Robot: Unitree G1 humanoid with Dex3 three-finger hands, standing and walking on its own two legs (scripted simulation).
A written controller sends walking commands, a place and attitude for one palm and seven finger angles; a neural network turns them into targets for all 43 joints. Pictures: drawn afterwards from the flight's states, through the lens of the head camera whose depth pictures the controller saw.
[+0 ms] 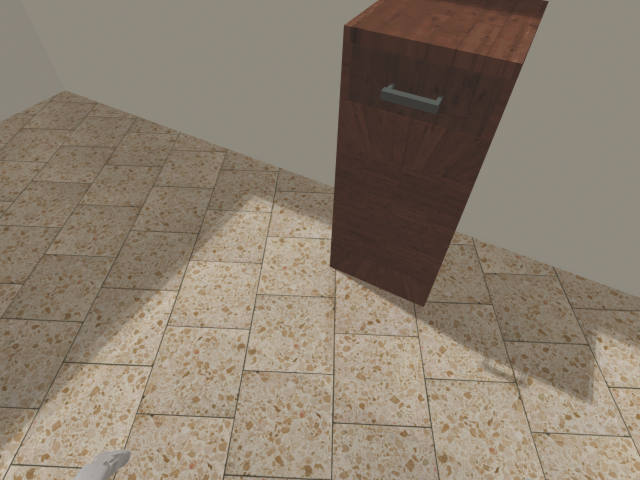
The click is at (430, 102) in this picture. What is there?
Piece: drawer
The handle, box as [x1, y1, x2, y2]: [380, 83, 443, 113]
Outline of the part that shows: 381,90 381,99 433,113 437,111 443,96 439,95 436,100 394,90 394,84 392,83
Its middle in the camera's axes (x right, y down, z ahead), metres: +0.21 -0.33 +0.90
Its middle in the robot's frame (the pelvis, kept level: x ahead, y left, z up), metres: +0.91 -0.17 +0.03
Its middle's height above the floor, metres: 0.80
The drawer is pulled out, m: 0.00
